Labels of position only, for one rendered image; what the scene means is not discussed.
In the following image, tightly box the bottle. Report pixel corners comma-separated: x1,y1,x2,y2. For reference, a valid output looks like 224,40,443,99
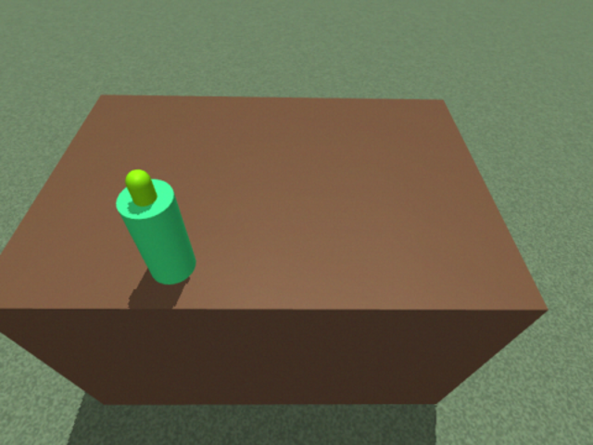
116,170,196,285

